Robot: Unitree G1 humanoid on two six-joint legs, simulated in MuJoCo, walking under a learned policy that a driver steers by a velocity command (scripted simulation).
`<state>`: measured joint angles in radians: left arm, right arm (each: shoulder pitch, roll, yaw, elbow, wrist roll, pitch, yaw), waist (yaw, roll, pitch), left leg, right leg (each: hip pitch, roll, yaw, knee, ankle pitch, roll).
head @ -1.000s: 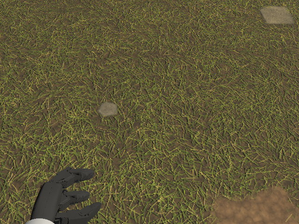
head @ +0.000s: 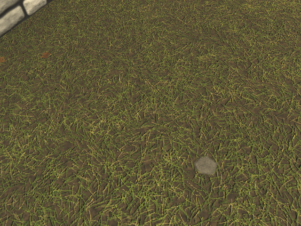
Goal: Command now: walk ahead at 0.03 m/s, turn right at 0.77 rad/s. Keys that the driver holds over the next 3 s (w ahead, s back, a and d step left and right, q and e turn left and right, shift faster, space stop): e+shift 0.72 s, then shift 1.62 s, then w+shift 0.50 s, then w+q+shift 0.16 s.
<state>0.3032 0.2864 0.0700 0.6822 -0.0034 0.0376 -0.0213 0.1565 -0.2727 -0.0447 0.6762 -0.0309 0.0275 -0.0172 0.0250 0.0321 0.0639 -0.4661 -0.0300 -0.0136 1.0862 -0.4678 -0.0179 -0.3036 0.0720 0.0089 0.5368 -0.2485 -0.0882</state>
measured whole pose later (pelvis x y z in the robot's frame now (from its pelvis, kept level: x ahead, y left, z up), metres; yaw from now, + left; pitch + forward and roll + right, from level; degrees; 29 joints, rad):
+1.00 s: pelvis +0.05 +0.03 +0.01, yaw -49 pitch +0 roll +1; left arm 0.14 0.27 0.03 0.64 0.01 0.05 -0.01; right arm 0.26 -0.31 -0.05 0.71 -0.02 0.06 0.01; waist -0.03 0.05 0.08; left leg -0.44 0.06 0.06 1.01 -0.44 -0.04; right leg -0.23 0.03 0.00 0.48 -0.25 -0.06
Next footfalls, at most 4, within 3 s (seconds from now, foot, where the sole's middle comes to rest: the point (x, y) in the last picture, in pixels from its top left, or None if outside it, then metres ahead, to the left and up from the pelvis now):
0.38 left None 0.17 0.11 -0.77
0.86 right None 0.01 -0.06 -0.77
1.26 left None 0.17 0.07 -0.77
2.70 right None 0.06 -0.16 -0.77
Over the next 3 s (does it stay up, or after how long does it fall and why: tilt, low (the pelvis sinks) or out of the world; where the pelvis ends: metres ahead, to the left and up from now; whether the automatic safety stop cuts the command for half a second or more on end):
stays up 0.18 -0.19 0.00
